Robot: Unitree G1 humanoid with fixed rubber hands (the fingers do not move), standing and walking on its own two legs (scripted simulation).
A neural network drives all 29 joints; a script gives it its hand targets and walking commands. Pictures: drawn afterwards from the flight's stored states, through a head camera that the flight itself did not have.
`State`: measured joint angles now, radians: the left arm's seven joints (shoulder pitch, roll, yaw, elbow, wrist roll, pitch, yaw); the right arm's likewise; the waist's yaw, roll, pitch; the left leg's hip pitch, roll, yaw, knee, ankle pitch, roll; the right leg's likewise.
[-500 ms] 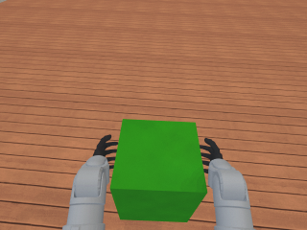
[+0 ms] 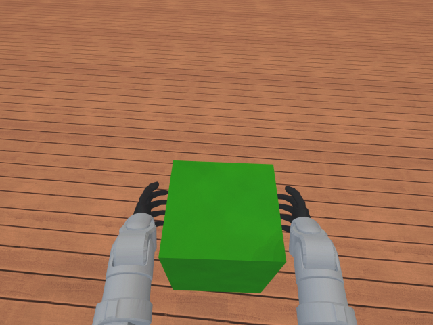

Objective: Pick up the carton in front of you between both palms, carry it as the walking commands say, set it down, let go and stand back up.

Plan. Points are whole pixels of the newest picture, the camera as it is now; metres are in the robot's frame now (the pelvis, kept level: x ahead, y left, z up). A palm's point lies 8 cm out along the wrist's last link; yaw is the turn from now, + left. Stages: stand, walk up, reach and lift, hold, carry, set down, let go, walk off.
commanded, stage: carry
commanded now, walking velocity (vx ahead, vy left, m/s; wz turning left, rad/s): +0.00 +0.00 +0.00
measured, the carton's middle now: (219, 231) +0.33 +0.00 -0.05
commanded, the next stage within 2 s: hold in 0.76 s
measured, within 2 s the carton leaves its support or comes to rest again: neither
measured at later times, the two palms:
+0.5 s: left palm (137, 226) +0.29 +0.16 +0.04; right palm (294, 229) +0.29 -0.14 +0.04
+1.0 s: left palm (111, 245) +0.24 +0.20 +0.04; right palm (273, 223) +0.30 -0.10 +0.04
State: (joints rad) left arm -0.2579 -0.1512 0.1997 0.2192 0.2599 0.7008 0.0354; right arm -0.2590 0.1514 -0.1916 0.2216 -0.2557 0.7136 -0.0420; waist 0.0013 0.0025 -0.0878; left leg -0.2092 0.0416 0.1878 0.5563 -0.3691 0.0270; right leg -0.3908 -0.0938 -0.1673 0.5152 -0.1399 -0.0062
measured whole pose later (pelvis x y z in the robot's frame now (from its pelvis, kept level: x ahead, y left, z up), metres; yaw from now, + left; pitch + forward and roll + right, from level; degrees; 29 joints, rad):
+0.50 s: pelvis -0.01 +0.01 +0.00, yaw +0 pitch +1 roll +0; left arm -0.24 -0.15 0.18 0.20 0.26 0.73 0.04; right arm -0.25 0.15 -0.18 0.21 -0.25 0.74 -0.04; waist 0.00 0.00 -0.08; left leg -0.22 0.03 0.20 0.58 -0.38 0.04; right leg -0.39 -0.11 -0.16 0.51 -0.13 0.01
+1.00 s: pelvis -0.01 +0.00 +0.01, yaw +10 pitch -6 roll +0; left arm -0.25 -0.15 0.21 0.27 0.26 0.67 0.03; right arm -0.23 0.15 -0.18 0.21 -0.27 0.71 -0.02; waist 0.01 0.01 0.04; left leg -0.06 -0.04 -0.02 0.42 -0.26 0.03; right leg -0.16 -0.03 0.10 0.37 -0.12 0.03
